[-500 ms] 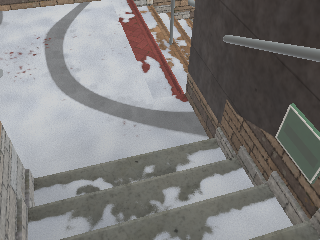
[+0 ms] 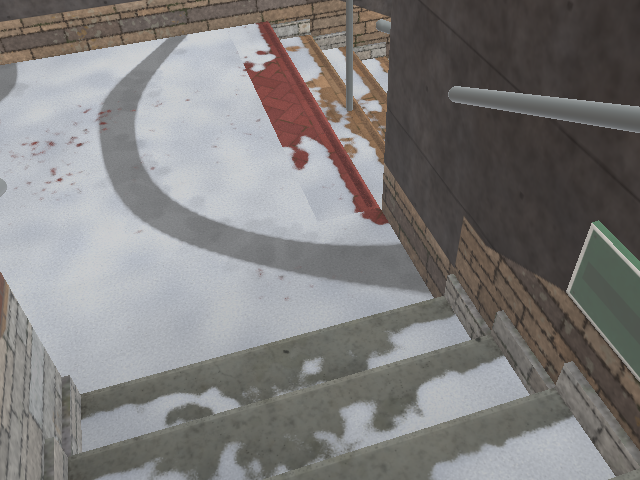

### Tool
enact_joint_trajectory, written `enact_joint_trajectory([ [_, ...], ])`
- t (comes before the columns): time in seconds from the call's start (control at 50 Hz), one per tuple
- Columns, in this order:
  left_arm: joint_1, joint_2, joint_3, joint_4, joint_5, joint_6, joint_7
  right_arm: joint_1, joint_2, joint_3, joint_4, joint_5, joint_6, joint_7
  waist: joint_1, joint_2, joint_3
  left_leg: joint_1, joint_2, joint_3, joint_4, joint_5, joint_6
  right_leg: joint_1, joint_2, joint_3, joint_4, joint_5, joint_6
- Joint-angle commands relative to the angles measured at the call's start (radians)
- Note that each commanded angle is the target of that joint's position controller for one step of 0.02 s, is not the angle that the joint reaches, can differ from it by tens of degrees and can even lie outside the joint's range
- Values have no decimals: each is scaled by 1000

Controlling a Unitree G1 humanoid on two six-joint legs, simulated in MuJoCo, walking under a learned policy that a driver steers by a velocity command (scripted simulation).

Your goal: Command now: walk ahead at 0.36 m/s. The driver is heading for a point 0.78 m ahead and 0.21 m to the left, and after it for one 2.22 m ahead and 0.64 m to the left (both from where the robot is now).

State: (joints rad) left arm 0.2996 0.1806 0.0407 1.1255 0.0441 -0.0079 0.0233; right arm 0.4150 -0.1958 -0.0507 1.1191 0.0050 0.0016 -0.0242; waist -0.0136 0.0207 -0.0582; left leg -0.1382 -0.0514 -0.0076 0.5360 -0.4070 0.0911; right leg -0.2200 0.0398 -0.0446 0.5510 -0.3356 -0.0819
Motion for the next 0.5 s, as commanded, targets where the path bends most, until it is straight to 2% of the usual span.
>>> enact_joint_trajectory([
  [0.02,335,185,53,66,-4,-19,7,-171,-76,-22,-143,-34,-33,5,147,-261,208,-647,-8,17,300,-179,20,308,-323,622,-358,-465,-168],
  [0.04,298,161,48,48,-4,-28,12,-187,-108,-31,-156,-53,-40,6,116,-158,252,-683,39,-40,367,-112,18,246,-352,638,-360,-415,-201],
  [0.06,253,138,45,29,-13,-34,15,-165,-90,-28,-145,-51,-44,15,80,-114,262,-681,72,-49,394,-52,0,215,-339,592,-356,-337,-200],
  [0.08,200,129,40,-9,1,-48,13,-155,-77,-27,-133,-39,-51,26,52,-71,253,-635,101,-62,392,25,-23,168,-304,525,-366,-255,-190],
  [0.1,184,119,39,-20,6,-60,14,-144,-79,-29,-125,-45,-50,34,39,-75,230,-617,103,-48,412,75,-38,162,-288,479,-355,-126,-187],
  [0.12,199,117,40,-9,12,-70,15,-122,-91,-32,-100,-70,-45,39,36,-80,189,-627,113,-57,455,149,-36,193,-266,412,-300,7,-178],
  [0.14,222,104,36,-11,10,-76,15,-122,-90,-32,-102,-67,-41,43,27,-69,163,-626,112,-57,457,198,-38,189,-252,365,-267,153,-168],
  [0.16,234,54,19,20,-1,-94,17,-156,-84,-37,-111,-50,-49,50,17,-24,181,-670,129,-123,369,355,-39,212,-206,296,-190,230,-147],
  [0.18,245,65,18,15,-6,-101,17,-191,-69,-31,-126,-51,-52,53,26,-62,166,-659,113,-92,312,428,-36,196,-187,261,-171,291,-142],
  [0.2,220,91,24,-1,-12,-106,19,-232,-69,-27,-140,-51,-53,59,20,-49,172,-571,97,-52,220,544,-31,81,-152,217,-158,270,-140],
  [0.22,202,76,18,-4,-14,-109,20,-258,-58,-18,-152,-61,-53,67,18,-58,153,-477,85,-29,147,691,-28,-1,-127,188,-115,218,-129],
  [0.24,208,69,6,-14,-20,-101,23,-259,-48,-16,-151,-66,-48,74,35,-81,133,-404,65,12,131,780,-18,-62,-105,175,-84,207,-113],
  [0.26,211,76,1,-18,-20,-97,21,-280,-53,-11,-154,-55,-48,74,47,-86,142,-375,62,28,122,822,-13,-97,-106,187,-63,192,-107],
  [0.28,187,75,-5,-30,-25,-87,17,-307,-48,-8,-168,-56,-46,71,51,-81,143,-302,65,45,123,864,-9,-175,-108,175,-49,182,-94],
  [0.3,184,81,-10,-34,-20,-82,13,-334,-47,-3,-185,-49,-46,67,64,-71,166,-270,59,56,103,864,-6,-209,-106,175,-21,160,-92],
  [0.32,190,89,-10,-36,-22,-78,8,-377,-45,5,-215,-51,-45,63,86,-96,188,-266,52,65,75,825,-4,-194,-110,169,3,194,-93],
  [0.34,202,95,-11,-27,-17,-72,10,-405,-48,9,-230,-41,-43,56,107,-105,214,-275,56,72,43,791,-7,-167,-112,167,46,225,-92],
  [0.36,212,100,-12,-30,-1,-72,6,-379,-49,10,-230,-35,-43,48,119,-89,197,-200,30,125,64,806,-10,-186,-108,151,107,242,-94],
  [0.38,221,111,-9,-23,3,-70,5,-361,-55,13,-222,-30,-41,35,123,-74,197,-178,21,122,34,731,-13,-144,-96,148,195,292,-92],
  [0.4,233,121,-10,-20,10,-72,7,-272,-72,7,-208,-20,-49,24,93,-49,171,-111,12,123,-27,704,-16,-88,-72,135,342,398,-98],
  [0.42,241,154,-2,5,22,-64,28,-170,-101,1,-161,-26,-55,14,43,-28,173,-140,51,66,-244,639,-3,63,-68,141,514,536,-107],
  [0.44,233,149,-6,16,11,-57,41,9,-111,-8,-103,-34,-74,13,-42,6,135,11,61,106,-383,765,-2,56,-51,94,755,523,-117],
  [0.46,224,134,2,14,-6,-54,37,182,-144,-22,-34,-25,-75,17,-106,120,44,269,154,10,-335,893,38,-125,19,51,1136,97,-101],
  [0.48,344,49,-7,-17,-45,-59,42,229,-172,-11,-26,-40,-79,31,-10,206,-105,650,339,-149,203,1469,86,-510,48,61,1410,-549,-58],
  [0.5,343,98,-6,-43,-60,-71,43,245,-181,-15,-34,-21,-69,42,-34,162,-223,766,398,-299,199,1308,176,-678,10,95,1409,-445,-53],
])
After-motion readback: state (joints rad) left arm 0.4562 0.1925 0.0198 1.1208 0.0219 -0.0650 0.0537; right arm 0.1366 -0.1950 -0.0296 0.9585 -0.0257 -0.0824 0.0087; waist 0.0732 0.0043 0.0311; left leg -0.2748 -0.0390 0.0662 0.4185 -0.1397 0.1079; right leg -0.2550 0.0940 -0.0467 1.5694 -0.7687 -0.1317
